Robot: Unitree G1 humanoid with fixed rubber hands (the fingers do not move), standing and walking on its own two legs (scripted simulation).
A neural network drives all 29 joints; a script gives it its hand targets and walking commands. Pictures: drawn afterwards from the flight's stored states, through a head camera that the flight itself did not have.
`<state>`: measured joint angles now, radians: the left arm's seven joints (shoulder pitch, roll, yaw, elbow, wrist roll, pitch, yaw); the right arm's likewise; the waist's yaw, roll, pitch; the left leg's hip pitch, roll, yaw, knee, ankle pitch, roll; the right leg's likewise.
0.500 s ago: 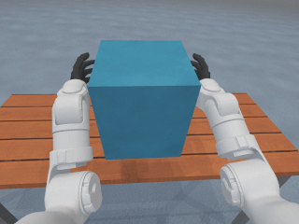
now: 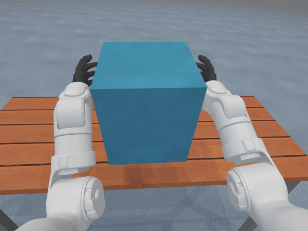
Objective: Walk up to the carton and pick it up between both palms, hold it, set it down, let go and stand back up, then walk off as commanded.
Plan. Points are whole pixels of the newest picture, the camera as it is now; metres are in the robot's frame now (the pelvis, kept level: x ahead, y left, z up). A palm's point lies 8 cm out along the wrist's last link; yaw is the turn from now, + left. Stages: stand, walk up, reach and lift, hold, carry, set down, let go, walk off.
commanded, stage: hold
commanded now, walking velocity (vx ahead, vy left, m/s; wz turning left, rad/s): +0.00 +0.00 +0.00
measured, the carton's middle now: (146, 104) +0.38 +0.01 +0.19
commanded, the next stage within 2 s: none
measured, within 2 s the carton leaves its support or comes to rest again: neither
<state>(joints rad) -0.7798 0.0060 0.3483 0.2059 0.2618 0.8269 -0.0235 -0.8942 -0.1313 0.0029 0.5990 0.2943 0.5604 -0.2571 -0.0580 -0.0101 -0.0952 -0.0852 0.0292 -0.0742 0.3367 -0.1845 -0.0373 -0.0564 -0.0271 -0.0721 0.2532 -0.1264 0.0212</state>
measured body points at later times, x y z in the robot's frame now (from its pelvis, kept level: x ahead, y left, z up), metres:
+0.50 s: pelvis +0.00 +0.00 +0.00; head -0.07 +0.01 +0.45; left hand +0.38 +0.16 +0.25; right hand +0.39 -0.14 +0.25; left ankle +0.00 +0.14 -0.75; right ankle +0.01 -0.13 -0.75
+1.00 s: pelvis +0.00 +0.00 +0.00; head -0.06 +0.01 +0.45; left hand +0.38 +0.16 +0.25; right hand +0.40 -0.14 +0.25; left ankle +0.00 +0.14 -0.75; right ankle +0.01 -0.13 -0.75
